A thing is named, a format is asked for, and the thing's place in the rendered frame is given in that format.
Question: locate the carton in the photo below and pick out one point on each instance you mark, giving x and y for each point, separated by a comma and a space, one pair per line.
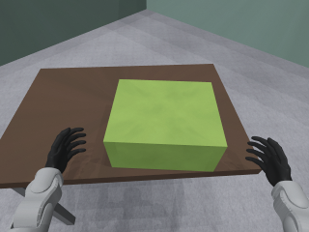
166, 125

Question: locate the table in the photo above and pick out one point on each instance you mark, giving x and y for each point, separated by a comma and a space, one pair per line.
61, 98

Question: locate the left robot forearm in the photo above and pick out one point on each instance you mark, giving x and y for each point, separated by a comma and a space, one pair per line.
35, 212

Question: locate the left robot hand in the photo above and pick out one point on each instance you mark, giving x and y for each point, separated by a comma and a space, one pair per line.
61, 150

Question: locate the right robot forearm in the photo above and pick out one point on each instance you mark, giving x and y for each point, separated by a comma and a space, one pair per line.
292, 206

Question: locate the right robot hand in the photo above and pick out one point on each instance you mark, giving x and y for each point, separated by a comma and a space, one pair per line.
273, 159

